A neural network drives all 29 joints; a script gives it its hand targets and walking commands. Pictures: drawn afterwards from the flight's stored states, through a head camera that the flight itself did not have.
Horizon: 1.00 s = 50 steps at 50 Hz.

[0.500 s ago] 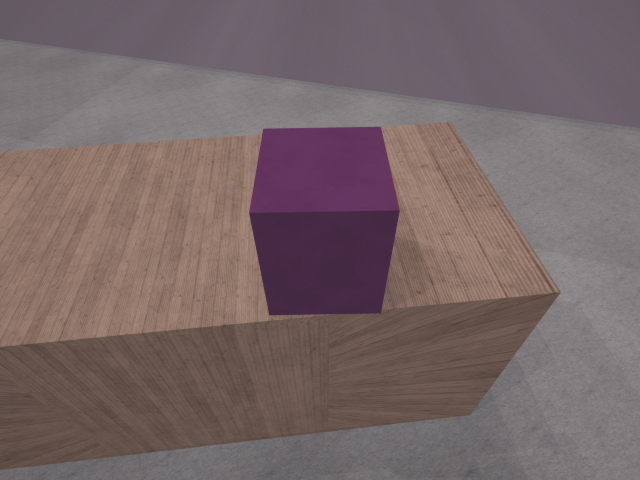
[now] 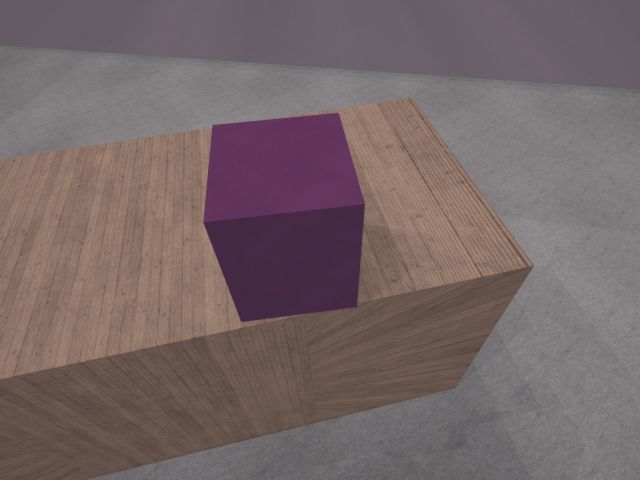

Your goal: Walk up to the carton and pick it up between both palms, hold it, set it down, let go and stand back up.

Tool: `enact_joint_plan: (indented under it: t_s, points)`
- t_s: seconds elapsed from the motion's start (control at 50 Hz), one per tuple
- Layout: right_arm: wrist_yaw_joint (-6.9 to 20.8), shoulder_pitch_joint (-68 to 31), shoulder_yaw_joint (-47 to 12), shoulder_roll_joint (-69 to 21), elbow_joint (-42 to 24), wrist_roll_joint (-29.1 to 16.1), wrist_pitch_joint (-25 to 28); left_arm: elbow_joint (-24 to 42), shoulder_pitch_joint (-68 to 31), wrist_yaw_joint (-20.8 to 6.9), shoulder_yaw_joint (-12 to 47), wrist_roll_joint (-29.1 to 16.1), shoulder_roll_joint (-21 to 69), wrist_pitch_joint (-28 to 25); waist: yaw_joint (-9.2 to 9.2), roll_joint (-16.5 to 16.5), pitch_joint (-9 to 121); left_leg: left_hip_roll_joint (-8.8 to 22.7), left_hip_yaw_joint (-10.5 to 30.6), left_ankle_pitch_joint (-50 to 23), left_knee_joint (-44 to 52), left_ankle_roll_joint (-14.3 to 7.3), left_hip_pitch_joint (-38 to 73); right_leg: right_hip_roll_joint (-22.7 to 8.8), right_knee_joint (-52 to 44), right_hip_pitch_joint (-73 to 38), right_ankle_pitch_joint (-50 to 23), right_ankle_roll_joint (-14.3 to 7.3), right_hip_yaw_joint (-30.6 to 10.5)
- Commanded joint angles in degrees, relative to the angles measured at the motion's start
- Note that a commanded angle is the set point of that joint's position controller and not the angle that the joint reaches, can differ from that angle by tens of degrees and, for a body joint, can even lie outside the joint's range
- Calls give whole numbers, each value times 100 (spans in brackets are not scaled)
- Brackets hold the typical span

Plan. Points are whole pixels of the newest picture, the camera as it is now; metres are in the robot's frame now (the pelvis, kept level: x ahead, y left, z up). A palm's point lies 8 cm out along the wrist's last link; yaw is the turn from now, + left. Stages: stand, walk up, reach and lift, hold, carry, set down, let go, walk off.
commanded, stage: walk up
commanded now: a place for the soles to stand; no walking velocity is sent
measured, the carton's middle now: (288, 220) +0.51 +0.06 +0.00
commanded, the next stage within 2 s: reach and lift in 0.32 s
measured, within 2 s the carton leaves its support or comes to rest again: neither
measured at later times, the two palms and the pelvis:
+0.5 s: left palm out of the picture +0.12 +0.26 -0.14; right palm out of the picture +0.11 -0.26 -0.16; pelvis -0.02 +0.00 -0.03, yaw +4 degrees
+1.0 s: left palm out of the picture +0.14 +0.23 -0.09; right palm out of the picture +0.13 -0.23 -0.10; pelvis -0.01 -0.02 +0.00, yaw +6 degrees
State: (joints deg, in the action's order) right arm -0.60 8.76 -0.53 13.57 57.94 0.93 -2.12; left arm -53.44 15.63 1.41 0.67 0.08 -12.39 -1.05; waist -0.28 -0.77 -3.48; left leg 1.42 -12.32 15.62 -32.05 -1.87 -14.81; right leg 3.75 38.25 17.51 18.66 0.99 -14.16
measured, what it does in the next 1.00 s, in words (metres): stands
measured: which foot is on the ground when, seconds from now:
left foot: down 0.00-1.00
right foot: down 0.00-1.00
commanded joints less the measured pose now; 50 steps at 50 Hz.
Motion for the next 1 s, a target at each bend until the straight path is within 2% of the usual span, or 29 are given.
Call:
enact_joint_plan:
  t_s: [0.0,0.04,0.06,0.08,0.12,0.2,0.26,0.3,0.32,0.34,0.36,0.38,0.4,0.44,0.48,0.52,0.54,0.6,0.62,0.64,0.66,0.68,0.72,0.74,0.76,0.9,0.92,0.94,0.98]
  points:
    - [-45,55,189,928,-386,-2,65,380,299,78,-242,-14,-992,-48,-7,-239,328,885,897,-145,682,-343,956,-485,-581,889,-1554,-396,-342]
    - [-38,39,191,927,-378,-12,55,385,324,65,-244,-12,-962,-32,17,-175,343,1017,977,298,895,-387,706,-434,-485,713,-1280,-389,-253]
    - [-35,-40,189,907,-387,-15,46,408,313,64,-257,2,-960,-36,25,-204,336,1039,932,344,892,-393,776,-420,-472,718,-1247,-393,-249]
    - [-40,-149,183,972,-441,-12,42,403,330,61,-246,-13,-963,-42,77,-51,338,1082,909,264,856,-421,865,-399,-419,788,-1395,-383,-180]
    - [-25,-199,181,957,-407,-28,27,459,244,64,-263,33,-1011,-49,58,78,373,1024,798,232,803,-372,779,-414,-429,650,-1454,-391,-231]
    - [12,-127,175,874,-455,-18,-4,474,212,63,-266,-10,-1081,-57,1,-278,261,808,712,234,599,-304,888,-505,-743,953,-1240,-451,-576]
    - [33,-65,183,923,-455,2,3,489,111,74,-256,-20,-1177,-66,-52,-330,332,608,697,-32,357,-216,1175,-580,-1037,1111,-1204,-468,-870]
    - [27,22,175,875,-421,-16,5,470,126,75,-248,-29,-1192,-57,-69,-496,427,589,732,164,369,-212,1284,-575,-1111,1180,-1083,-471,-942]
    - [275,-2707,573,640,-1157,266,817,1299,-3413,36,-295,-387,-1531,875,52,-273,54,266,883,718,-382,59,-448,-499,-255,1994,543,-363,1269]
    - [427,-2088,832,738,-659,472,964,1233,-2908,110,-167,-299,-1382,1424,17,-250,-404,219,803,1180,-466,162,-498,-487,-115,2251,1012,-447,1507]
    - [491,-1960,973,845,-649,481,926,1645,-2927,58,-257,-78,-1460,1919,15,-391,93,214,769,1003,-740,201,191,-502,-185,2395,779,-507,1511]
    - [513,-1526,1020,816,-677,448,837,1987,-2635,-67,-193,32,-1279,2319,-121,-353,385,222,795,832,-966,293,630,-572,-223,2604,461,-556,1481]
    - [485,-1202,1132,821,-928,362,742,2364,-2460,-181,-205,163,-1123,2702,-163,-290,992,231,826,749,-1113,397,1040,-541,-163,2578,215,-555,1560]
    - [358,-873,1170,931,-1238,-74,527,3001,-2059,-336,-150,324,-1039,3153,-267,-115,1555,261,838,147,-1279,496,1546,-435,73,2382,-702,-516,1726]
    - [306,-552,1072,1026,-1533,-354,378,3476,-1564,-375,-144,466,-885,3357,-327,165,1979,280,961,-818,-1388,535,1930,-224,374,2083,-1493,-495,1924]
    - [351,-494,1065,1132,-1731,-455,286,3678,-1244,-367,-173,556,-782,3350,-268,393,1796,274,960,-981,-1131,533,1930,-142,203,1877,-1326,-476,2026]
    - [349,-415,987,1117,-1835,-470,220,3668,-1041,-353,-175,551,-799,3291,-300,255,1694,258,981,-885,-984,523,1884,-113,73,1672,-1249,-475,2035]
    - [352,-388,905,989,-2141,-425,292,3905,-1016,-231,-263,555,-821,2991,-219,192,1517,173,908,-610,-787,452,1704,-128,-211,1492,-1065,-447,1966]
    - [329,-430,826,884,-2262,-358,345,3830,-1076,-197,-275,525,-897,2893,-215,37,1359,125,880,-485,-702,399,1634,-152,-344,1526,-967,-417,1954]
    - [290,-373,847,694,-2236,-305,362,3770,-1188,-176,-248,475,-859,2771,-267,20,1021,109,861,-397,-580,372,1594,-179,-531,1593,-908,-382,1899]
    - [268,-400,771,540,-2242,-304,392,3749,-1354,-153,-257,474,-912,2636,-218,87,883,92,804,-252,-545,328,1479,-250,-632,1645,-756,-383,1813]
    - [239,-402,795,454,-2236,-220,413,3640,-1453,-139,-243,435,-883,2531,-252,35,727,107,841,-59,-457,309,1382,-284,-743,1636,-615,-387,1763]
    - [183,-420,751,274,-2340,-118,496,3502,-1651,-98,-321,414,-1027,2302,-188,-10,541,49,762,236,-298,240,1119,-383,-910,1533,-361,-346,1644]
    - [161,-337,781,173,-2375,-69,538,3577,-1721,-59,-356,465,-1045,2207,-198,136,569,39,702,273,-256,209,1134,-410,-946,1428,-392,-326,1589]
    - [165,-372,704,59,-2452,-94,577,3560,-1736,-64,-368,424,-1090,2105,-114,52,621,38,688,245,-215,187,1148,-465,-1000,1344,-363,-290,1504]
    - [25,-68,772,-194,-2523,60,1033,3375,-1747,-90,-301,68,-945,1450,-252,243,842,2,697,-77,138,232,1346,-506,-1269,786,-842,-259,1487]
    - [-1,-71,797,-173,-2550,109,1093,3327,-1691,-90,-267,32,-926,1376,-294,226,785,-4,719,-136,160,243,1378,-477,-1307,786,-850,-277,1511]
    - [-9,-32,726,-212,-2559,89,1145,3270,-1728,-109,-311,10,-999,1290,-200,172,762,-1,706,-102,218,226,1354,-500,-1383,767,-718,-271,1465]
    - [-26,2,677,-234,-2744,97,1266,3191,-1613,-133,-280,-116,-1057,1109,-199,25,730,-38,694,-227,324,218,1410,-500,-1470,567,-903,-215,1487]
